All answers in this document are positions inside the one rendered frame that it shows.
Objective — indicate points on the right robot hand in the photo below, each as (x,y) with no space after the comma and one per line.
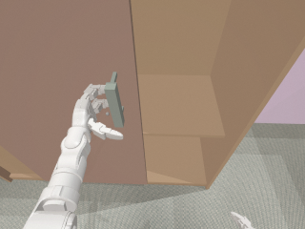
(242,222)

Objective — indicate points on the left robot hand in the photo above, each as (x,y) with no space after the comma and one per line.
(85,109)

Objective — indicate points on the handle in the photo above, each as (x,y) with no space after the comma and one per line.
(114,102)

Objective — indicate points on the robot left forearm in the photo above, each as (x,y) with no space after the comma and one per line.
(62,193)

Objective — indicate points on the wardrobe door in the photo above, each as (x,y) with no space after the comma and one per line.
(50,52)
(12,164)

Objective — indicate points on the left robot upper arm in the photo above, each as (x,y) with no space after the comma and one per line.
(52,220)

